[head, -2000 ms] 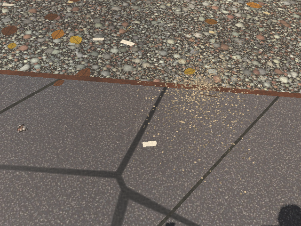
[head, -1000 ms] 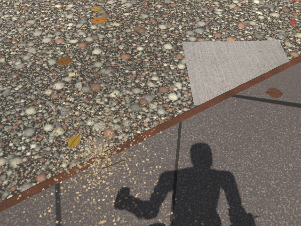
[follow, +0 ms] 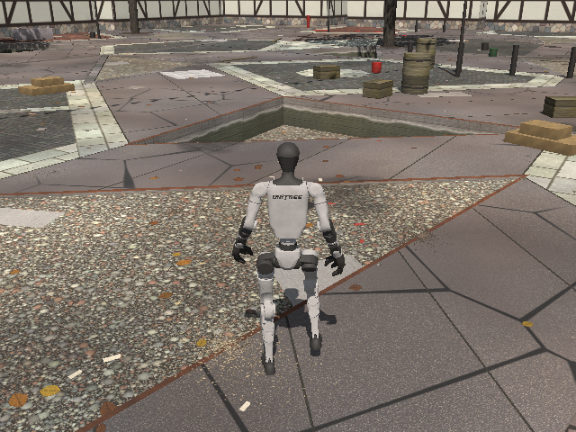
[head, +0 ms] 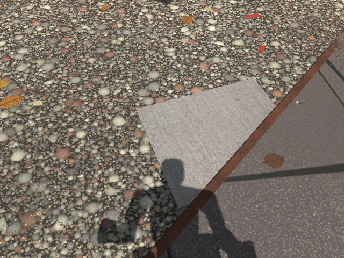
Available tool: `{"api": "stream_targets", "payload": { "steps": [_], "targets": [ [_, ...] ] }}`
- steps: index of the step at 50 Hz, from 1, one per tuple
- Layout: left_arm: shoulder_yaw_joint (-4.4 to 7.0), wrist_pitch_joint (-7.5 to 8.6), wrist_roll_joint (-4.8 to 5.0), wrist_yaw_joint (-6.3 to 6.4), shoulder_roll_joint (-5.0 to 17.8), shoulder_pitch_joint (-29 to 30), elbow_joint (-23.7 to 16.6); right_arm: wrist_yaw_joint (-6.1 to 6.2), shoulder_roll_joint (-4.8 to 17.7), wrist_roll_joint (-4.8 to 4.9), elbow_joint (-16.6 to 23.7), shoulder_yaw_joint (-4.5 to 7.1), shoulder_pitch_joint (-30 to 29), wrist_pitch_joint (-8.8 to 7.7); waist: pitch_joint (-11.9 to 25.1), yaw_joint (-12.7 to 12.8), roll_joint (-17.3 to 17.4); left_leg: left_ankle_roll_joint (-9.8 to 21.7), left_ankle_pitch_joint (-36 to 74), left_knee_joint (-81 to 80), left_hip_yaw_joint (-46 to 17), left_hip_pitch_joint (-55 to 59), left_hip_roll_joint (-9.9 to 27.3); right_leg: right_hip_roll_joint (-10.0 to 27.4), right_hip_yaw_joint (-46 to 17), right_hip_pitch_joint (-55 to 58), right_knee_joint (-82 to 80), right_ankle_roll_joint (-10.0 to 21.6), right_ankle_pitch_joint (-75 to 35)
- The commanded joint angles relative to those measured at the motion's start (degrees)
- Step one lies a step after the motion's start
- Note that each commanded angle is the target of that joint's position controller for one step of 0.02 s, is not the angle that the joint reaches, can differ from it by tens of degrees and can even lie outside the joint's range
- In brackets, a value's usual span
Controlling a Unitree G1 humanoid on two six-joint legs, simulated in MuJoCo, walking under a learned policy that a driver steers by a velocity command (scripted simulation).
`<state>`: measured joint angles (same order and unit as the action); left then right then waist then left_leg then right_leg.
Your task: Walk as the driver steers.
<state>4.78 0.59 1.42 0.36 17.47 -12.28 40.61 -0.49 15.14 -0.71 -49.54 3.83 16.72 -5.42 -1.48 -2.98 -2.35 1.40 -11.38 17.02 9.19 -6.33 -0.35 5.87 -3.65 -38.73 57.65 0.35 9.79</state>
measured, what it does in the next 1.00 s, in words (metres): walks ahead, turning right: right foot, then left foot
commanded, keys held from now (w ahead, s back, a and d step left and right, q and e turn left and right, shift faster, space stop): w+e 0.38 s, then e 0.42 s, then w+e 0.20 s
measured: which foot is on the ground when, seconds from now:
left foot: down 0.00-0.24, up 0.26-0.66, down 0.68-1.00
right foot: up 0.00-0.22, down 0.24-0.70, up 0.72-1.00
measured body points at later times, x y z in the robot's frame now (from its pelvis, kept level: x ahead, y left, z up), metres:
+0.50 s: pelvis +0.26 -0.09 +0.00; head +0.29 -0.12 +0.45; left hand +0.41 +0.16 -0.10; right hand +0.38 -0.40 -0.09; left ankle +0.43 +0.06 -0.67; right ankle +0.24 -0.15 -0.75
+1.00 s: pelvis +0.41 -0.11 +0.00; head +0.43 -0.14 +0.44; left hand +0.69 +0.04 -0.10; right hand +0.36 -0.42 -0.11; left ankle +0.52 -0.05 -0.75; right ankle +0.35 -0.23 -0.70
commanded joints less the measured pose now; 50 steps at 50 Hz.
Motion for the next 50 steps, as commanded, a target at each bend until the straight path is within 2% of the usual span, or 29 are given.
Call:
{"api": "stream_targets", "payload": {
  "steps": [1,4,7,9,10,11,12,13,14,15,16,17,19,22,25,27,29,32,33,34,35,36,37,38,39,41,43,46,50],
  "targets": [
    [-0.21,0.7,-0.08,-1.09,0.9,1.7,-4.0,0.62,9.1,0.26,4.2,2.07,-5.1,-0.73,-1.0,1.2,6.0,8.4,12.0,-9.8,-5.4,0.0,15.3,1.7,0.0,0.0,-8.7,0.1,-8.6],
    [-0.67,0.87,-0.15,-2.26,0.4,7.4,-5.9,0.9,10.7,0.87,3.3,2.57,-2.8,0.08,-2.8,-0.9,5.1,7.7,11.8,-9.8,-1.9,2.5,16.0,0.9,3.2,1.4,-15.9,0.8,-10.5],
    [-0.41,0.59,-0.14,-3.0,1.4,10.3,-7.7,0.77,12.2,1.92,2.4,3.2,-1.3,1.23,-4.0,-1.0,5.3,6.5,15.4,-7.3,-0.1,8.1,17.7,-0.1,4.9,1.5,-20.0,2.7,-6.3],
    [0.52,0.3,-0.49,-3.16,3.2,8.6,-8.1,0.88,13.9,2.66,2.4,3.75,-1.9,1.98,-1.7,1.2,6.6,5.4,32.0,-0.6,1.8,10.7,17.8,-3.2,7.9,6.6,-21.0,4.8,-0.2],
    [1.48,0.11,-0.51,-3.07,4.8,4.1,-7.2,0.96,14.5,3.06,2.5,3.95,-2.5,2.44,1.3,4.1,7.1,4.6,41.0,6.8,3.1,10.7,17.1,-5.6,9.7,13.0,-21.8,6.3,1.8],
    [3.16,-0.06,-0.26,-2.66,7.4,-5.1,-4.6,1.04,13.8,3.23,2.8,3.63,-3.4,2.86,5.8,9.3,5.9,2.9,44.0,18.8,5.1,6.9,14.9,-8.7,10.9,25.6,-25.2,8.2,-0.9],
    [5.33,-0.62,0.13,-1.52,12.4,-15.5,-1.7,1.23,11.0,1.6,3.7,2.49,-2.4,2.69,11.2,13.2,0.1,-0.1,28.5,36.9,5.5,-7.1,12.3,-4.6,1.5,43.6,-26.5,11.4,-0.6],
    [5.78,0.0,0.8,-1.19,18.9,-12.6,-2.5,0.77,2.6,-0.83,7.5,-0.24,1.6,1.31,14.7,5.5,-15.5,-3.7,-21.2,56.4,0.1,-32.3,0.6,9.4,-31.6,58.5,-33.6,21.6,11.7],
    [4.19,1.28,0.34,-1.77,14.2,-13.3,-4.7,0.19,7.0,1.45,8.0,0.23,-3.8,-0.85,20.8,9.5,-8.0,-2.8,-23.2,62.5,-13.1,-38.6,-0.2,13.1,-44.0,60.4,-42.1,23.5,19.7],
    [3.04,2.32,-0.22,-2.08,10.6,-11.4,-3.9,-0.23,10.0,3.56,9.7,1.01,-8.9,-2.02,12.8,9.9,-4.5,-1.3,-17.2,61.8,-13.1,-43.3,2.4,12.0,-36.3,55.8,-43.0,20.6,14.6],
    [2.48,2.79,-0.19,-2.08,9.1,-8.4,-4.0,0.01,9.2,2.82,9.5,0.72,-8.9,-2.69,9.0,7.5,-1.1,-0.5,-12.0,57.1,-13.2,-40.9,4.9,9.6,-29.3,48.2,-42.2,18.5,8.4],
    [1.91,2.8,-0.34,-1.91,7.4,-4.3,-4.6,0.42,9.3,1.17,8.7,0.97,-8.5,-2.8,6.3,5.1,0.7,-0.8,-8.7,52.0,-13.5,-36.6,6.7,7.2,-23.7,40.9,-42.2,16.9,1.9],
    [1.19,2.93,-1.22,-1.37,5.9,-1.0,-6.0,0.21,9.5,0.51,8.4,1.42,-7.0,-1.59,5.2,2.4,-0.9,-1.7,-5.0,47.2,-13.9,-30.6,7.6,4.8,-19.3,33.4,-44.2,16.4,-5.4],
    [1.75,2.99,-1.24,-0.08,8.1,-1.4,-5.6,0.58,7.5,-0.53,9.3,1.04,-8.7,-0.01,3.1,1.5,0.7,-4.8,-1.6,39.5,-11.6,-28.2,5.3,2.7,-12.3,26.9,-43.1,16.3,-27.3],
    [2.18,1.74,-0.68,1.13,8.9,-3.1,-4.5,0.49,4.6,-0.62,11.1,-0.05,-14.3,0.44,3.0,3.3,-1.2,-5.7,9.0,25.8,-10.1,-23.3,1.5,-2.1,-6.9,22.9,-39.8,12.6,-31.1],
    [2.3,0.78,-0.68,1.65,9.0,-4.5,-4.0,-0.04,4.6,-0.13,11.8,-0.12,-16.5,0.52,4.8,4.6,-2.2,-5.6,16.4,20.7,-9.8,-19.2,-1.2,-2.8,-7.9,22.1,-37.8,10.5,-27.8],
    [2.17,0.07,-0.49,1.86,8.3,-5.4,-3.5,-0.27,5.4,0.33,12.9,0.14,-18.3,0.85,4.8,5.0,-3.0,-5.2,15.1,17.6,-11.4,-18.8,-2.1,-2.0,-11.5,23.9,-35.4,9.8,-24.3],
    [1.83,-0.55,-0.33,2.36,6.8,-3.5,-4.5,-0.36,7.9,0.28,13.2,1.14,-16.1,0.51,5.0,3.3,-4.9,-3.4,8.5,11.9,-14.4,-18.8,-1.4,-0.4,-18.8,29.7,-29.0,9.0,-21.1],
    [1.69,-0.66,-0.2,2.44,6.4,-1.7,-5.2,-0.32,8.4,0.08,12.7,1.42,-13.9,0.06,5.6,1.8,-4.8,-2.2,11.1,8.3,-13.8,-16.1,-0.8,-1.3,-19.5,30.6,-25.5,8.0,-19.3],
    [1.19,-0.58,-0.37,2.3,5.0,-1.0,-6.1,-0.02,9.5,-0.76,12.6,1.7,-11.1,-0.45,8.7,0.5,-2.8,0.0,20.9,4.9,-14.9,-8.2,2.5,-4.6,-17.8,29.2,-18.6,6.0,-16.3],
    [0.04,-0.49,-1.68,2.15,1.2,-4.7,-6.9,0.47,12.6,-1.83,12.8,2.09,-7.8,-0.36,15.8,1.8,8.1,4.8,44.5,9.2,-25.2,7.8,14.8,-10.3,-12.2,19.6,-3.1,2.9,8.8],
    [-0.06,-0.68,-0.49,1.86,2.9,-15.0,-6.4,0.45,12.8,-2.18,12.3,2.15,-6.3,0.8,22.5,5.7,21.4,17.0,44.7,7.5,-44.9,19.2,27.7,-15.6,-8.8,7.1,9.3,-0.1,34.1],
    [1.48,-1.24,-0.26,1.73,9.2,-16.1,-4.0,0.41,9.3,-0.12,13.6,1.58,-8.9,1.62,20.2,5.4,14.2,17.4,29.6,5.6,-46.2,14.9,27.4,-10.3,-8.8,3.8,16.3,-2.4,29.6],
    [2.29,-2.3,0.08,1.89,11.4,-9.2,-4.4,0.77,6.2,0.02,14.7,0.64,-10.3,2.36,14.1,3.2,9.2,14.6,22.2,5.1,-37.3,9.9,22.9,-8.5,-6.2,2.0,19.1,-4.0,25.0],
    [2.35,-3.46,0.05,2.22,10.8,-6.3,-4.8,1.02,5.2,-0.27,14.7,0.1,-12.2,3.21,10.5,3.5,6.3,12.5,16.2,3.5,-31.2,3.8,19.5,-7.1,-4.6,2.2,18.5,-4.8,21.9],
    [1.85,-4.64,-0.09,2.21,8.0,-5.3,-5.9,1.51,6.6,-0.53,14.1,0.3,-14.0,4.09,6.0,4.7,9.0,10.5,5.0,-0.9,-23.4,-6.2,14.7,-4.9,-1.7,5.6,14.5,-4.9,16.9],
    [0.99,-4.22,-0.12,1.8,5.1,-5.6,-6.1,1.8,7.7,-0.31,13.3,0.95,-12.8,3.99,6.2,4.1,11.8,10.2,-3.3,-4.4,-19.2,-7.5,12.9,-4.6,1.9,7.4,8.5,-4.3,14.9],
    [0.45,-2.88,-0.71,0.92,4.6,-1.7,-7.4,1.91,9.6,0.72,12.5,1.9,-10.9,3.24,7.5,2.3,10.4,11.5,-9.6,-6.9,-19.1,-4.7,16.0,-2.1,2.5,8.0,-0.1,-2.5,13.2],
    [0.36,-1.77,-0.68,-0.3,4.9,-1.6,-6.3,1.02,12.0,1.75,11.9,2.91,-11.8,2.86,6.4,3.1,10.4,10.3,-13.0,-8.9,-14.7,-7.9,16.9,-2.0,5.4,15.9,-11.7,0.4,10.6]
  ]
}}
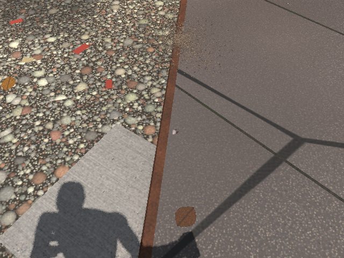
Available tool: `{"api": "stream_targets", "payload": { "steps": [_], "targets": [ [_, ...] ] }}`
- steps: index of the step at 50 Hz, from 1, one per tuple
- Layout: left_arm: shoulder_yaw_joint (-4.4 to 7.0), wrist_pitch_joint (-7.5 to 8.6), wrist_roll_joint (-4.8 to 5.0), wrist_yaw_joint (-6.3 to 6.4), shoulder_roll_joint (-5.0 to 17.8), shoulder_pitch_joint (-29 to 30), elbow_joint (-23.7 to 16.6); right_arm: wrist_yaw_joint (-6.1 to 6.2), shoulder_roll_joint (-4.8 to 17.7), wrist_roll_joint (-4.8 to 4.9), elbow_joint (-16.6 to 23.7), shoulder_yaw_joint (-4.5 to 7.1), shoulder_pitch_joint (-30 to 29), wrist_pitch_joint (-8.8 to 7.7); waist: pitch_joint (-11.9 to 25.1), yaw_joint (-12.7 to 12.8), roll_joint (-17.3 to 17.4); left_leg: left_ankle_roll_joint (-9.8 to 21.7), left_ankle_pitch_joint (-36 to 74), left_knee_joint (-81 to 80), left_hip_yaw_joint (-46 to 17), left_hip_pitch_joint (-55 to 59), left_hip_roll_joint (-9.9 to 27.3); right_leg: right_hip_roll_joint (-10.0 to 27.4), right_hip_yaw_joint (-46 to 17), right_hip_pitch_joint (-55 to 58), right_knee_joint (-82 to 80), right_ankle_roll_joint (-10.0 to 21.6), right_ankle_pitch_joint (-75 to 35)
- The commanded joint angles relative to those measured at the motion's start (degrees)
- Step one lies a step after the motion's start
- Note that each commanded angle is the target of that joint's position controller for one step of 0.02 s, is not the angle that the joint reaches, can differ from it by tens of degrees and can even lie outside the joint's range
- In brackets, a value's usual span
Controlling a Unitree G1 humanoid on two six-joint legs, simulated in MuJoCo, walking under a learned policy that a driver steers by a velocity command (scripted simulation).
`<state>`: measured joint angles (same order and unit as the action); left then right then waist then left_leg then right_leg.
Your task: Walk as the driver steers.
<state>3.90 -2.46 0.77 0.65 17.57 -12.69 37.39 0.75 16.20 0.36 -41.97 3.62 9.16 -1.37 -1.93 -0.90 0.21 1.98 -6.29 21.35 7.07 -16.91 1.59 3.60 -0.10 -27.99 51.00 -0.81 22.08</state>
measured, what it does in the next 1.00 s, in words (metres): walks ahead, turning right: right foot, then left foot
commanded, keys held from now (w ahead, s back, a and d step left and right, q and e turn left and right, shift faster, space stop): w+e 0.90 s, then e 0.10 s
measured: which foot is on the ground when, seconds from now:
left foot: down 0.00-0.12, up 0.14-0.56, down 0.58-1.00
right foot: up 0.00-0.10, down 0.12-0.58, up 0.60-1.00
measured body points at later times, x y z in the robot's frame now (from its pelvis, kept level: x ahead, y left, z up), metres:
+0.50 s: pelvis +0.19 -0.06 +0.00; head +0.22 -0.10 +0.44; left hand +0.25 +0.23 -0.10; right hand +0.38 -0.35 -0.08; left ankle +0.40 +0.03 -0.71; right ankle +0.02 -0.13 -0.74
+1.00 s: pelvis +0.45 -0.16 -0.01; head +0.48 -0.19 +0.44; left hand +0.78 -0.09 -0.08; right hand +0.30 -0.42 -0.14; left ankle +0.40 +0.02 -0.74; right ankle +0.52 -0.36 -0.71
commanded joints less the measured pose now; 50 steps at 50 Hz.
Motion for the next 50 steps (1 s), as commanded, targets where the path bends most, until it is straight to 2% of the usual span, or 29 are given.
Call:
{"api": "stream_targets", "payload": {
  "steps": [1,4,5,6,7,8,9,10,12,13,17,22,24,26,27,28,29,30,31,32,33,34,35,37,39,42,46,48,50],
  "targets": [
    [1.36,1.34,0.06,-0.82,5.1,-1.6,-2.6,-0.61,11.1,0.89,4.1,3.21,-4.0,-1.16,6.5,1.1,7.8,9.4,-18.9,-13.1,-11.8,2.6,15.3,0.0,2.6,6.6,-7.3,2.1,-1.9],
    [1.65,1.43,0.26,-1.36,4.7,-5.4,-0.1,-1.23,11.1,1.92,3.2,3.21,-4.5,-0.42,5.6,3.7,6.5,6.9,-24.3,-9.6,-8.5,0.1,15.0,-1.7,6.0,14.7,-18.4,4.5,-5.5],
    [1.96,1.48,0.29,-1.28,4.8,-8.8,1.9,-1.21,9.8,1.73,2.9,2.88,-4.5,-0.13,5.3,4.9,5.0,5.3,-26.5,-5.7,-6.2,-2.8,13.3,-3.2,6.8,19.6,-21.2,5.6,-5.0],
    [2.7,1.57,0.64,-0.89,6.2,-13.9,4.2,-1.37,6.8,1.06,3.0,2.02,-5.2,-0.03,4.4,6.5,0.1,2.7,-27.2,4.5,-2.1,-8.2,9.7,-2.2,2.2,25.6,-25.6,7.8,-0.7],
    [3.73,2.03,0.59,-0.09,10.7,-19.0,4.6,-2.15,1.8,-0.5,4.5,0.45,-7.3,-0.32,3.1,7.6,-13.7,-2.0,-27.6,28.8,3.5,-22.3,3.1,10.8,-19.4,32.4,-33.4,13.4,8.1],
    [4.2,3.49,-0.46,-0.75,15.7,-15.9,1.9,-2.24,3.8,0.48,7.5,0.95,-9.8,-1.7,-0.7,6.2,-14.8,-1.9,-27.6,37.0,-5.5,-37.0,-2.8,17.5,-42.2,30.4,-41.9,21.3,22.4],
    [3.28,4.94,-0.92,-0.91,12.0,-12.5,0.7,-2.49,7.7,1.66,7.4,1.81,-10.9,-3.13,-3.0,5.7,-9.4,-0.7,-21.3,39.6,-10.1,-39.1,0.7,17.0,-39.4,29.7,-43.9,20.6,21.3],
    [2.33,5.83,-0.61,-0.77,9.6,-10.1,0.5,-2.74,8.8,1.5,6.6,2.2,-9.2,-4.02,-3.6,3.7,-8.9,-0.4,-14.5,38.1,-10.2,-39.1,1.9,15.2,-34.0,29.9,-42.4,18.6,13.3],
    [1.53,5.83,0.0,-0.38,7.6,-8.8,0.4,-2.6,8.4,-0.84,4.8,2.27,-8.5,-4.78,-1.8,2.9,-6.7,-1.9,-7.1,33.2,-9.8,-33.9,2.7,11.0,-25.2,29.0,-41.1,15.4,-0.4],
    [1.22,5.81,-0.26,0.06,7.0,-9.4,0.3,-2.77,7.7,-0.92,4.6,2.18,-9.2,-4.83,-1.0,2.8,-6.5,-2.7,-3.6,31.4,-9.2,-31.3,1.9,9.5,-22.4,28.3,-41.0,14.6,-5.9],
    [1.58,5.64,-0.21,1.38,7.6,-11.8,1.2,-3.07,4.3,-0.14,5.5,1.0,-13.5,-4.5,-0.7,3.9,-6.4,-4.7,6.5,19.0,-8.1,-24.1,-1.2,5.7,-15.3,25.2,-40.1,12.6,-16.3],
    [2.01,4.98,0.81,1.8,7.9,-15.5,3.4,-4.07,3.5,0.54,8.4,0.31,-20.3,-4.93,-3.1,6.4,-7.3,-4.4,8.8,9.5,-8.6,-19.3,-2.7,6.4,-17.1,23.7,-37.6,12.1,-17.7],
    [2.3,4.67,0.98,2.04,8.4,-14.7,3.7,-4.23,4.8,0.64,8.5,0.7,-19.1,-5.33,-2.9,5.3,-7.9,-3.4,8.0,7.4,-9.6,-16.3,-2.5,7.5,-19.1,24.8,-35.7,11.2,-19.7],
    [2.69,4.21,0.75,2.1,8.9,-13.3,3.7,-3.95,6.4,0.57,7.8,1.4,-15.2,-5.69,-1.5,3.2,-9.5,-1.9,3.9,6.8,-8.8,-10.7,-2.9,8.0,-20.1,25.5,-32.4,10.2,-27.0],
    [2.56,4.05,0.58,1.99,8.5,-12.0,3.3,-3.48,7.8,0.38,6.6,2.25,-10.0,-5.85,1.5,0.6,-9.9,-0.6,3.1,5.5,-7.4,-3.2,-3.9,6.3,-19.2,25.0,-27.3,9.1,-35.6],
    [2.05,4.02,0.18,1.7,7.3,-10.7,2.5,-2.9,9.9,0.03,5.0,3.25,-2.0,-5.88,7.6,-3.5,-9.0,1.5,4.7,5.5,-8.3,9.5,-1.8,2.8,-16.8,21.4,-17.1,7.1,-39.2],
    [0.79,4.08,-1.18,1.49,4.0,-10.8,0.8,-2.3,13.3,-1.03,4.1,3.83,8.6,-5.61,18.9,-7.0,-2.3,5.0,0.2,8.5,-19.5,28.8,8.8,-1.4,-14.6,11.1,0.0,5.3,-25.5],
    [-0.79,4.91,0.75,1.12,-1.9,-20.8,-0.4,-2.81,16.3,-1.5,2.5,4.28,11.1,-5.05,27.9,-1.1,21.2,14.5,-11.5,0.2,-49.9,45.7,23.0,-9.3,-11.1,-8.9,19.7,1.6,12.7],
    [0.43,5.23,2.16,1.15,5.1,-18.8,1.7,-2.73,9.7,-0.45,3.3,2.86,9.1,-4.79,22.3,-2.6,15.1,13.4,-21.8,-4.2,-52.4,41.3,22.3,-4.5,-12.6,-15.0,26.5,1.3,10.0],
    [1.33,5.21,2.19,0.99,8.4,-11.0,0.8,-2.13,6.3,-0.05,3.5,2.01,6.1,-4.4,12.7,-4.0,8.8,10.9,-20.1,-5.0,-40.7,32.2,19.7,-2.2,-10.1,-16.5,26.3,1.3,4.9],
    [1.33,5.17,1.44,1.13,8.0,-7.2,0.2,-1.92,5.8,-0.42,3.1,1.73,3.7,-4.13,7.6,-2.8,3.3,9.7,-12.3,-5.7,-32.7,23.5,17.4,0.3,-8.2,-14.2,24.4,1.4,0.6],
    [1.46,5.2,0.57,0.97,7.3,-4.8,-0.4,-1.88,4.9,-0.87,2.3,1.54,2.4,-3.99,4.4,-1.8,2.9,9.1,-6.2,-6.9,-27.4,17.2,15.1,1.9,-7.8,-12.2,21.7,1.6,-1.6],
    [1.46,4.88,0.79,0.58,6.1,-5.3,-0.6,-1.71,4.3,-1.49,1.9,1.27,1.6,-4.26,3.4,-0.2,4.6,8.6,-3.2,-8.4,-23.2,13.3,13.7,3.2,-7.9,-9.4,20.1,2.0,-3.1],
    [0.93,4.06,1.21,0.25,3.3,-5.3,-1.0,-1.66,4.2,-0.86,0.9,1.48,1.2,-4.99,2.0,0.7,5.5,9.4,-0.3,-11.4,-18.3,10.1,13.4,4.1,-6.8,-8.7,17.4,2.1,-3.3],
    [0.43,3.53,0.81,0.11,2.1,-2.5,-2.7,-1.68,5.9,-0.39,-0.2,1.99,1.2,-5.45,-0.1,1.0,4.2,10.3,3.6,-13.4,-14.7,8.7,14.5,4.9,-6.3,-11.3,13.1,1.5,-5.1],
    [-0.02,3.95,0.43,-0.86,1.9,0.4,-3.6,-1.6,7.8,-0.4,-0.9,2.46,1.1,-5.25,-0.4,0.5,3.2,9.7,8.3,-14.1,-7.7,9.7,13.2,4.9,-4.9,-11.5,4.4,1.2,-14.7],
    [-0.5,4.75,0.48,-2.64,1.4,8.4,-5.6,-1.19,9.9,0.06,-1.9,2.67,3.0,-4.18,-2.5,-2.4,1.9,7.0,14.1,-12.8,-0.3,11.9,11.7,2.7,-0.1,-7.9,-9.2,2.1,-23.1],
    [-0.09,4.75,0.21,-3.35,2.2,10.3,-6.9,-0.82,11.5,0.74,-2.4,2.99,4.0,-3.12,-2.5,-2.4,2.7,5.5,24.0,-9.1,1.6,15.4,12.3,1.0,1.9,-6.1,-13.4,2.9,-22.1],
    [1.27,4.58,-0.33,-3.78,4.8,7.0,-6.9,-0.21,13.4,1.66,-2.2,3.48,4.0,-2.12,1.0,0.1,4.9,3.8,39.0,-0.9,3.0,18.5,12.4,-2.9,4.5,-0.1,-15.5,4.7,-17.9]
  ]
}}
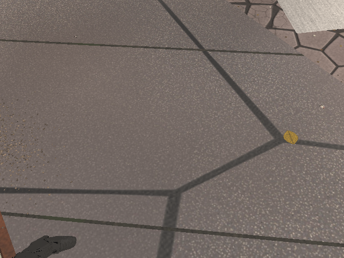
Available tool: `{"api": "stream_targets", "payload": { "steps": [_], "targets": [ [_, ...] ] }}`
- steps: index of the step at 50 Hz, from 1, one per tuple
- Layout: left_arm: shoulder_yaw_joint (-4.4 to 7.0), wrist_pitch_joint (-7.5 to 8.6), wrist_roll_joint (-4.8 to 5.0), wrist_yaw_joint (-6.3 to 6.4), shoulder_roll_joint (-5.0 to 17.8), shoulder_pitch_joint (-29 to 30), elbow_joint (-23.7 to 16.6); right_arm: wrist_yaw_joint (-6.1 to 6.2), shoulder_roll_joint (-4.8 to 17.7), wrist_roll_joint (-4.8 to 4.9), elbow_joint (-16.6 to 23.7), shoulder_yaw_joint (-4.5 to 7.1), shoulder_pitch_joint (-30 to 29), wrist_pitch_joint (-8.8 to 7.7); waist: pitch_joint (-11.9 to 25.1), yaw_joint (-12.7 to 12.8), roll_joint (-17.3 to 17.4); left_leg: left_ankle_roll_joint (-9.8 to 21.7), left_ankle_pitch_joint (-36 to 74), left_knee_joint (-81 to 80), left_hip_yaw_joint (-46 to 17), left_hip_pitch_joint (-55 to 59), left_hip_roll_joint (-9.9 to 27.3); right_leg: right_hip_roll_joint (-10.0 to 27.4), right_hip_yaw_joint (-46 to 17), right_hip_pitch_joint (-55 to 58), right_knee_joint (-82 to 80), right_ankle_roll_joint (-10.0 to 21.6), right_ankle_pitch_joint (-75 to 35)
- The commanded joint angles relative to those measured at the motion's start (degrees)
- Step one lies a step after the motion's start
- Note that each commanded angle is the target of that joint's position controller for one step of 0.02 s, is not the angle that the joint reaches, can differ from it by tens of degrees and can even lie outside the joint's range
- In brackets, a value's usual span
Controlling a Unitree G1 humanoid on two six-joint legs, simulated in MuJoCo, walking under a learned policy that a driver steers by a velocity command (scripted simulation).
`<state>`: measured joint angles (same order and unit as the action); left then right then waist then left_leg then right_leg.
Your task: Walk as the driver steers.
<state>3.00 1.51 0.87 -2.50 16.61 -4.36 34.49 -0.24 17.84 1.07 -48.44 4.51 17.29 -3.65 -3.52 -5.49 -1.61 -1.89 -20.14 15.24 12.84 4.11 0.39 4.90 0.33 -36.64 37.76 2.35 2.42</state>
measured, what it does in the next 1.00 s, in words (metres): walks ahead, turning right: right foot, then left foot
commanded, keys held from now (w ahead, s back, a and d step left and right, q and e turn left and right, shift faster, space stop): e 0.34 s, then w+e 0.12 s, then w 0.34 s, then no key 0.16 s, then e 0.04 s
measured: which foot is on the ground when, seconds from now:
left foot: down 0.00-0.04, up 0.06-0.50, down 0.52-0.94, up 0.96-1.00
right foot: up 0.00-0.04, down 0.06-0.52, up 0.54-0.90, down 0.92-1.00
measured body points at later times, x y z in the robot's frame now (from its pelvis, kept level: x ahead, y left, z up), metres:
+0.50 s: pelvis +0.18 +0.00 +0.00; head +0.20 -0.02 +0.45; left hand +0.40 +0.23 -0.08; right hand +0.26 -0.31 -0.10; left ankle +0.25 +0.11 -0.73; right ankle +0.18 -0.11 -0.73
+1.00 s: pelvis +0.35 -0.10 +0.00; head +0.38 -0.12 +0.45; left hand +0.65 +0.02 -0.07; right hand +0.23 -0.36 -0.13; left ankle +0.26 +0.10 -0.68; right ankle +0.38 -0.23 -0.73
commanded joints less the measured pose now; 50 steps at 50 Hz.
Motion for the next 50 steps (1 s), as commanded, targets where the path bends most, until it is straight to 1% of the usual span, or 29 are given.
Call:
{"api": "stream_targets", "payload": {
  "steps": [1,2,3,4,5,6,7,8,9,11,14,18,20,22,25,26,27,28,29,30,33,38,42,44,46,47,48,49,50],
  "targets": [
    [3.39,0.51,-0.5,-0.65,7.8,-7.1,-2.7,1.08,12.0,1.43,4.6,2.69,-4.7,0.69,5.7,8.0,6.8,6.6,56.9,13.4,-2.0,-2.9,12.8,-6.6,4.9,15.5,-4.3,3.0,1.9],
    [5.11,0.33,-0.49,-0.04,10.6,-15.3,-0.5,1.29,10.6,1.46,5.1,2.14,-5.0,0.88,9.9,12.5,5.2,4.4,52.6,25.0,-0.9,-7.7,10.7,-8.4,4.4,27.6,-8.2,5.1,-4.0],
    [6.22,-0.29,-0.31,1.43,15.0,-19.5,0.1,1.04,6.3,-1.18,6.1,0.64,-1.9,0.78,14.3,12.3,-5.0,0.9,21.1,43.1,-0.7,-21.6,6.6,0.3,-7.7,42.8,-7.5,8.5,-22.8],
    [6.13,-0.04,-1.67,1.68,20.5,-14.6,-3.2,0.23,1.7,-2.84,8.4,-1.38,4.9,0.04,24.2,4.9,-16.0,-2.4,-21.6,64.3,-8.3,-40.2,-3.6,16.7,-38.0,56.9,-8.3,22.2,-33.8],
    [5.26,0.18,-1.36,1.05,15.6,-15.3,-4.9,-0.24,8.2,-1.23,7.6,-0.28,-0.1,-0.38,31.0,10.8,-5.0,-1.5,-18.3,67.7,-18.4,-41.1,-1.3,16.0,-38.5,56.0,-12.1,21.7,-27.3],
    [4.39,0.57,-0.97,0.85,13.3,-12.1,-4.7,-0.17,8.7,0.24,9.5,-0.11,-5.1,-0.34,23.4,10.0,-3.3,-0.5,-12.7,65.6,-18.1,-43.9,0.7,13.3,-30.8,49.9,-13.3,19.1,-23.7],
    [3.96,0.59,0.03,1.02,11.3,-9.8,-4.1,0.54,7.7,-0.43,9.2,-0.34,-6.0,-0.11,16.7,8.0,0.5,-0.5,-8.6,61.0,-17.5,-44.2,2.8,9.9,-25.6,41.8,-14.1,16.1,-20.1],
    [3.58,0.36,0.18,1.4,10.2,-7.5,-4.3,1.21,7.9,-1.16,8.9,-0.18,-6.3,0.41,13.0,6.4,0.4,-0.8,-6.0,57.4,-17.6,-42.1,4.1,8.2,-22.9,34.5,-15.4,14.6,-18.9],
    [3.28,0.13,-0.56,1.75,9.7,-5.7,-4.8,1.36,8.4,-1.13,8.8,0.06,-5.6,1.24,11.6,4.5,-0.9,-0.8,-4.6,55.6,-17.7,-37.9,4.4,6.8,-21.1,28.2,-17.0,14.1,-18.9],
    [3.43,0.02,-1.49,2.25,10.1,-4.0,-4.9,1.61,7.0,-1.55,8.2,-0.17,-3.8,2.29,11.8,2.9,-2.0,-1.9,-3.1,52.2,-16.6,-33.7,3.2,5.3,-18.8,22.0,-17.8,14.2,-22.2],
    [3.72,-0.53,-1.0,3.37,10.8,-4.6,-4.0,2.1,5.3,-1.92,8.8,-0.74,-5.9,2.99,12.6,3.3,-2.2,-3.6,0.0,44.5,-16.7,-33.5,1.6,3.6,-17.8,20.5,-17.0,13.6,-21.3],
    [3.6,-2.07,-0.55,4.46,10.3,-4.3,-3.8,1.76,4.6,-1.4,10.2,-1.01,-10.1,3.57,12.3,4.9,-4.1,-3.8,5.6,35.0,-17.9,-32.0,0.2,1.3,-20.7,19.3,-17.6,11.3,1.2],
    [3.54,-2.22,-0.4,4.25,10.4,-4.9,-3.8,1.2,4.7,-0.87,11.1,-0.98,-12.3,3.09,10.4,6.2,-6.0,-2.9,5.7,29.3,-18.0,-31.1,-0.5,0.9,-24.2,18.3,-19.3,11.0,18.5],
    [3.42,-2.1,-0.45,3.81,10.2,-6.0,-3.4,0.62,5.3,-0.51,11.7,-0.66,-13.2,1.98,8.9,6.9,-7.5,-1.5,2.9,24.3,-17.6,-28.6,-1.4,1.2,-27.3,18.4,-18.6,11.0,24.5],
    [2.28,-1.94,-0.47,3.69,7.3,-6.7,-2.7,0.08,4.9,-0.66,9.8,-0.01,-6.9,0.17,7.8,3.6,-6.3,1.7,6.3,11.6,-16.0,-15.8,-0.3,-1.9,-26.6,13.9,-12.7,7.8,30.9],
    [1.02,-1.71,-0.74,3.77,3.2,-8.1,-2.4,0.22,7.2,-1.82,9.1,0.5,-2.4,-0.2,9.6,2.7,0.3,5.0,0.4,7.2,-25.1,-8.2,8.8,-6.0,-21.1,8.1,-0.6,4.4,35.2],
    [0.51,-0.88,0.13,3.75,1.7,-7.6,-4.7,0.09,12.6,-3.55,8.1,1.69,1.5,-0.14,6.6,3.2,14.0,12.5,-14.7,-1.4,-45.2,-4.6,18.7,-13.9,-10.2,-5.0,12.2,1.5,34.1],
    [1.43,0.17,0.1,3.77,5.8,-5.8,-5.2,-0.26,12.0,-3.06,8.1,1.92,0.7,-0.74,1.9,2.9,14.5,16.9,-23.1,-4.8,-55.2,-6.9,22.2,-9.7,-12.0,-11.3,20.3,0.3,30.6],
    [2.27,0.47,0.1,3.61,8.5,-5.4,-4.1,0.01,8.8,-1.77,8.5,1.17,-1.1,-0.95,-0.5,3.5,10.9,16.0,-22.2,-3.9,-50.2,-8.1,20.6,-7.9,-12.6,-12.4,22.6,-0.2,25.9],
    [2.4,0.46,-0.37,3.44,8.3,-6.1,-2.9,0.27,7.0,-1.1,8.6,0.68,-1.8,-0.96,-0.5,3.9,9.2,14.0,-18.3,-3.4,-44.8,-7.4,17.6,-7.1,-11.4,-12.2,23.3,-1.1,22.3],
    [1.85,1.51,-0.61,2.57,5.7,-3.9,-2.7,0.7,5.8,-1.14,7.6,0.09,-0.1,-0.99,-0.2,3.0,9.1,12.0,-5.1,-5.1,-34.2,-7.6,13.3,-4.7,-7.1,-10.1,21.1,-2.4,12.7],
    [-0.19,2.69,-0.28,1.59,1.0,3.5,-4.4,0.71,7.4,-0.38,5.7,0.34,3.9,-0.55,0.6,-0.2,9.8,11.7,10.7,-5.8,-23.4,-9.4,10.7,-3.2,-0.8,-1.5,4.8,-4.0,5.1],
    [-0.07,3.26,0.17,0.41,1.8,6.3,-4.7,0.36,9.4,0.09,4.1,0.61,6.7,0.47,-0.1,-0.8,10.7,11.2,21.0,-2.8,-21.5,-9.7,11.8,-5.3,1.3,6.7,-5.0,-3.4,4.3],
    [0.64,3.52,0.01,0.05,3.2,3.5,-3.9,0.59,10.0,0.47,3.6,0.7,6.4,1.27,2.1,1.9,11.3,9.5,31.6,1.9,-21.1,-8.4,12.3,-6.5,1.3,13.5,-9.8,-1.5,2.1],
    [2.23,3.29,-0.92,0.77,6.6,-5.9,-0.8,0.89,8.5,0.41,4.1,0.13,5.5,0.97,8.7,7.3,9.0,5.9,42.0,13.6,-17.0,-11.2,8.4,-6.1,0.4,30.2,-15.0,1.8,-7.0],
    [2.97,2.92,-2.17,1.59,10.5,-13.9,0.2,0.98,5.3,-1.55,6.4,-1.21,4.4,0.36,17.3,10.4,2.7,2.8,26.3,27.1,-15.1,-20.8,5.6,4.8,-10.4,46.3,-10.9,5.5,-23.9],
    [3.47,1.92,-2.21,1.86,14.1,-15.5,1.2,0.67,-0.1,-2.29,6.6,-3.27,12.6,-0.11,25.6,7.6,-13.6,-1.0,-14.2,45.8,-13.4,-37.0,-0.8,20.0,-28.2,60.9,-9.7,16.7,-33.8],
    [2.91,1.12,-1.11,1.81,10.2,-17.0,1.9,0.76,6.4,-1.08,5.4,-1.42,10.3,-0.21,25.8,10.1,-9.4,-1.8,-17.1,52.7,-17.7,-38.7,0.3,17.8,-30.2,55.5,-12.9,17.3,-28.9],
    [1.94,1.05,-0.67,1.77,8.2,-12.8,1.9,0.71,8.3,-0.2,6.6,-0.75,5.6,-0.16,17.7,9.3,-7.6,-1.7,-14.6,54.7,-16.8,-41.9,2.3,14.2,-23.1,49.7,-13.6,15.2,-29.3]
  ]
}}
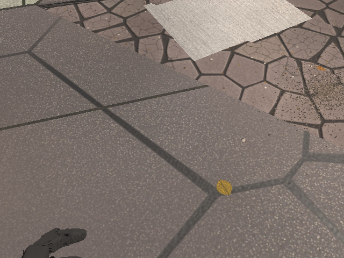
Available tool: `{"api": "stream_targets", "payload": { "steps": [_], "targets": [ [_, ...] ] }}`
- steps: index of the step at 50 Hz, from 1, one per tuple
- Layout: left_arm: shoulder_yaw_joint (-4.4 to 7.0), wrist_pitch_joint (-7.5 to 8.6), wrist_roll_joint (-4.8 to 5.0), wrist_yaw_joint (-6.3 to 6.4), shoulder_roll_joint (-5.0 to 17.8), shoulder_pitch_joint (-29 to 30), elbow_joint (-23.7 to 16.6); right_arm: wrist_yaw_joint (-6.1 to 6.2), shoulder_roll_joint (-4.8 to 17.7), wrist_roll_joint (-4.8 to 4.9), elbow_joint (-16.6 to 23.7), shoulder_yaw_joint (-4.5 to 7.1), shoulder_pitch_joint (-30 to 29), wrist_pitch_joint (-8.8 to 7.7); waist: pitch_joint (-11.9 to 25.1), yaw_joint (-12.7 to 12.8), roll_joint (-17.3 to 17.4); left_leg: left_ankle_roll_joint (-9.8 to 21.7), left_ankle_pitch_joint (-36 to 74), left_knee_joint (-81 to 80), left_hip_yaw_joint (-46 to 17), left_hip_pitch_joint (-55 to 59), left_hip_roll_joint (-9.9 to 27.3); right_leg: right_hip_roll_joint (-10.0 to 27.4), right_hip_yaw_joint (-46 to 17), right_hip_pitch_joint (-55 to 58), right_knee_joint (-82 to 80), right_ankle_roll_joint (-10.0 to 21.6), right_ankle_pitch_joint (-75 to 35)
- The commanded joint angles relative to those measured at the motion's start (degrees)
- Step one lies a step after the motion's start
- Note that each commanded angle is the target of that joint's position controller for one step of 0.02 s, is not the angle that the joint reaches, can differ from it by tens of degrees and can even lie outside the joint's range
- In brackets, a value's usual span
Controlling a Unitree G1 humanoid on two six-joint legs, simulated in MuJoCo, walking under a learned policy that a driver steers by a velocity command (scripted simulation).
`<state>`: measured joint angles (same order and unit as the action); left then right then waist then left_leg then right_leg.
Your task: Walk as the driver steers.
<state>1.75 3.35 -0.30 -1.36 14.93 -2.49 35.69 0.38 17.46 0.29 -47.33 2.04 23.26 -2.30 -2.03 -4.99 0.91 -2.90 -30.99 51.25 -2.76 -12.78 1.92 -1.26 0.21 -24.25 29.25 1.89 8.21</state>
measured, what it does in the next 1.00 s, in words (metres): walks ahead, turning right: left foot, then right foot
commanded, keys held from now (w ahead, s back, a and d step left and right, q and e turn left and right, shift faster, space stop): e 0.42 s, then w+e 0.58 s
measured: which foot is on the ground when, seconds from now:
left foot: up 0.00-0.32, down 0.34-0.80, up 0.82-1.00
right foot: down 0.00-0.34, up 0.36-0.78, down 0.80-1.00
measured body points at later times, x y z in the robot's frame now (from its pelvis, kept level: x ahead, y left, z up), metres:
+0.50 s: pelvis +0.08 +0.02 +0.01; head +0.11 +0.04 +0.46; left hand +0.27 +0.28 -0.11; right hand +0.18 -0.28 -0.07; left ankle +0.13 +0.12 -0.73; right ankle +0.04 -0.11 -0.65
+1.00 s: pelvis +0.19 -0.10 +0.02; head +0.19 -0.14 +0.46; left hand +0.38 +0.10 -0.08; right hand +0.18 -0.42 -0.09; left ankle +0.31 +0.01 -0.65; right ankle +0.10 -0.15 -0.73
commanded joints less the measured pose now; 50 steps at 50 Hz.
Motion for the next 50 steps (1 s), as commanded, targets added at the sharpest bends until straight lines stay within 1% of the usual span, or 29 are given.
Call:
{"api": "stream_targets", "payload": {
  "steps": [1,2,5,8,11,14,16,17,18,19,20,21,23,24,26,28,32,36,38,39,40,41,42,43,44,45,46,48,50],
  "targets": [
    [2.63,-0.71,0.52,0.58,8.2,-10.9,0.6,0.46,7.6,0.17,5.7,1.53,-3.0,-1.34,12.7,7.5,-6.7,-0.8,-0.4,16.8,-0.6,-24.9,2.1,17.1,-19.2,31.6,-5.9,14.1,-35.8],
    [2.44,-0.79,0.62,0.54,7.6,-8.0,0.3,0.86,7.3,-0.62,6.2,1.64,-4.2,-0.86,9.7,6.0,-5.2,-1.3,2.3,13.9,-0.6,-23.2,2.8,15.3,-17.0,25.4,-7.3,13.3,-35.8],
    [3.62,-1.19,-0.26,0.7,10.0,-3.9,0.1,1.71,4.8,-0.58,6.7,1.48,-3.0,0.95,7.7,2.5,-7.6,-2.3,5.6,6.2,0.7,-13.9,1.3,12.6,-13.4,12.6,-10.7,13.7,-33.4],
    [4.37,-1.84,0.37,1.35,11.3,-3.4,0.5,2.27,4.3,-1.03,7.9,1.33,-5.6,2.02,8.3,2.7,-8.1,-2.2,9.5,-1.3,0.4,-10.9,-0.3,12.0,-14.2,8.9,-10.9,13.6,-26.4],
    [4.7,-2.95,0.95,2.1,11.8,-4.1,1.2,2.07,4.6,-0.89,9.8,1.44,-10.1,2.67,8.1,3.7,-8.2,-1.7,13.9,-6.6,-0.5,-8.3,-1.7,11.1,-16.8,6.6,-10.9,12.2,-14.9],
    [4.7,-3.84,1.26,2.41,11.7,-4.4,1.7,1.48,5.1,-0.6,11.5,1.71,-12.7,2.32,6.9,4.0,-8.3,-0.7,14.5,-13.3,-1.0,-6.0,-2.8,10.2,-20.8,6.8,-8.7,10.5,-8.6],
    [4.31,-4.45,1.8,2.77,10.8,-3.1,1.4,1.03,5.3,-0.7,11.3,2.17,-10.5,1.48,6.9,1.8,-7.5,1.0,21.8,-25.1,-0.4,0.7,-2.7,7.5,-22.1,5.6,-4.5,7.3,-5.1],
    [3.59,-4.54,1.5,2.9,8.5,-5.2,1.5,1.26,8.0,-1.31,11.6,2.92,-9.2,1.27,7.8,2.2,-3.8,3.5,25.4,-29.0,-4.5,6.3,3.7,4.5,-20.2,2.3,0.7,4.1,3.0],
    [2.79,-4.29,0.9,2.82,5.0,-9.1,1.3,1.68,13.0,-2.57,12.9,4.02,-10.9,1.83,8.1,5.4,11.4,10.1,36.5,-31.1,-17.3,11.0,17.2,-4.1,-10.4,-6.9,14.1,-0.2,21.6],
    [4.06,-3.82,0.82,3.05,9.2,-9.1,0.9,1.28,11.7,-3.56,12.8,4.01,-10.0,1.82,8.3,3.9,15.2,17.6,38.9,-33.6,-26.1,7.2,23.2,-4.3,-7.2,-10.3,26.1,-2.6,29.6],
    [5.4,-4.04,1.19,3.13,12.7,-10.3,2.0,1.22,8.8,-3.26,13.7,3.07,-12.0,1.51,7.1,4.7,10.3,18.3,37.1,-33.6,-22.6,5.8,21.2,-2.1,-8.7,-10.3,33.9,-3.7,26.6],
    [5.93,-4.78,1.58,3.35,13.0,-11.3,3.2,1.2,6.9,-2.48,13.9,2.63,-15.1,1.33,5.4,6.0,7.9,15.9,35.2,-33.0,-16.7,4.7,17.6,-1.2,-8.1,-10.9,37.1,-4.7,23.0],
    [5.74,-6.12,1.31,3.44,11.0,-11.5,3.7,1.6,5.7,-1.05,13.7,2.36,-15.9,1.29,4.5,5.6,7.5,13.1,19.8,-35.3,-11.2,5.3,14.1,0.9,-6.1,-13.3,39.3,-6.1,15.7],
    [5.36,-6.12,1.47,3.06,9.8,-10.2,2.7,1.89,5.8,-0.86,13.3,2.45,-14.9,1.3,3.5,4.8,8.3,12.7,13.6,-37.4,-9.6,5.1,12.8,1.4,-4.4,-14.0,38.2,-6.3,13.3],
    [4.75,-5.49,1.73,2.27,8.2,-6.2,0.5,2.42,6.4,-0.88,12.5,2.91,-12.3,1.17,2.6,2.6,9.2,12.8,7.9,-40.1,-8.8,7.9,13.3,2.4,-2.7,-16.2,33.7,-6.7,11.1],
    [4.33,-4.74,1.47,1.65,7.2,-3.7,-0.9,2.55,7.4,-0.83,11.7,3.55,-9.9,0.74,3.1,1.2,8.1,13.3,7.8,-41.0,-8.1,10.9,14.7,3.5,-2.4,-16.5,28.6,-6.5,10.5],
    [3.35,-3.83,1.23,0.19,5.2,-2.5,-2.2,1.68,9.7,-0.07,10.7,4.87,-9.3,-0.19,2.4,1.2,7.4,13.1,9.4,-42.1,-3.0,8.6,15.7,5.0,-0.1,-10.1,18.1,-4.4,9.7],
    [3.39,-3.78,1.53,-0.76,5.9,-3.2,-2.2,0.12,10.9,1.1,9.6,5.66,-9.5,-0.61,1.1,2.2,7.4,12.7,9.8,-41.1,1.1,4.6,16.2,4.4,3.0,-1.3,9.9,-1.5,10.6],
    [3.59,-3.81,1.58,-0.97,5.9,-6.5,-0.9,-0.39,10.8,1.99,9.1,5.69,-11.0,-0.22,1.2,4.9,6.0,11.4,8.7,-37.3,3.8,1.9,16.0,3.3,5.1,6.0,3.0,0.4,7.4],
    [4.09,-3.87,1.59,-0.81,6.6,-10.3,0.9,-0.44,9.7,1.95,8.8,5.36,-11.0,-0.09,2.1,6.6,4.5,10.1,9.2,-32.7,6.3,-1.6,14.7,1.2,6.7,12.9,0.8,1.4,6.9],
    [5.65,-3.95,2.07,-0.27,9.4,-17.2,3.1,-0.52,7.2,1.1,8.5,4.41,-10.3,-0.17,5.1,9.6,0.9,7.8,13.6,-22.0,10.3,-6.8,11.8,-0.2,5.3,23.6,-0.8,3.3,8.5],
    [7.46,-3.78,2.32,0.7,15.6,-25.8,4.6,-0.74,2.6,-1.1,10.6,2.74,-12.5,-0.43,6.9,12.6,-13.5,2.8,4.3,2.7,15.3,-20.4,5.9,12.1,-14.7,34.1,-7.4,8.5,11.0],
    [7.68,-2.25,1.72,0.26,20.7,-24.0,2.4,-0.37,2.3,-0.53,15.3,2.49,-15.4,-1.87,7.2,11.0,-19.5,0.6,-4.1,16.8,6.3,-40.3,-3.0,21.3,-43.6,38.2,-16.6,19.4,26.8],
    [6.15,-0.72,1.49,-0.18,15.1,-22.7,2.0,-0.61,7.1,1.37,15.2,3.4,-17.7,-3.42,4.8,12.3,-11.6,2.1,-0.1,20.8,-0.1,-44.0,0.8,22.1,-41.2,36.9,-18.7,19.5,26.5],
    [4.84,0.15,1.25,-0.16,11.6,-20.5,1.9,-1.07,8.3,1.83,14.9,3.72,-17.3,-4.42,2.2,10.2,-11.0,3.4,6.0,18.7,-0.4,-43.5,2.5,20.3,-35.4,34.3,-17.8,17.7,20.7],
    [4.14,0.36,1.27,-0.05,9.8,-17.8,1.4,-1.07,8.3,0.56,13.3,3.81,-16.0,-4.83,0.8,8.5,-7.1,3.4,10.6,15.8,-0.5,-40.6,4.1,17.6,-29.6,30.9,-16.9,15.7,14.2],
    [3.77,0.16,1.25,0.27,9.1,-15.4,1.0,-1.12,8.4,-0.82,12.9,4.02,-15.9,-5.04,0.1,7.1,-6.3,2.9,14.0,11.4,-0.6,-37.6,4.6,15.5,-25.4,27.8,-17.0,14.3,7.4],
    [3.56,0.12,0.74,1.13,9.2,-14.3,0.6,-1.64,7.2,-1.19,12.5,3.91,-15.8,-4.66,0.6,5.6,-6.3,1.5,19.3,7.0,0.5,-32.8,3.5,13.0,-20.6,24.0,-17.9,13.4,-3.5],
    [3.87,0.17,0.95,2.01,10.3,-15.3,1.5,-1.68,5.2,-1.15,12.8,3.23,-18.2,-4.11,0.2,5.8,-4.8,-0.1,24.5,0.1,1.5,-30.9,1.9,11.1,-16.7,21.6,-18.1,12.7,-9.8]
  ]
}}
